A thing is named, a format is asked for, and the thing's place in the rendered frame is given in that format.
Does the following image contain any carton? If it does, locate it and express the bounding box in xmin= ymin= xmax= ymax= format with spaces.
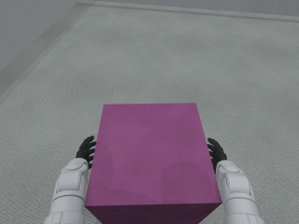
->
xmin=84 ymin=103 xmax=222 ymax=224

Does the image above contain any robot left forearm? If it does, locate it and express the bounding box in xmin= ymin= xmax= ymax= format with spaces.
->
xmin=43 ymin=158 xmax=89 ymax=224

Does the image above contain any right robot hand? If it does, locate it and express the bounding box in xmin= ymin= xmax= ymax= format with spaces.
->
xmin=207 ymin=137 xmax=227 ymax=174

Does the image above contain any robot right forearm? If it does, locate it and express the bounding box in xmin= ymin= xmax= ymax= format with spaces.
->
xmin=216 ymin=160 xmax=265 ymax=224

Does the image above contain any left robot hand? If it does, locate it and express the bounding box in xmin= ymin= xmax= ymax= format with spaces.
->
xmin=76 ymin=135 xmax=96 ymax=170

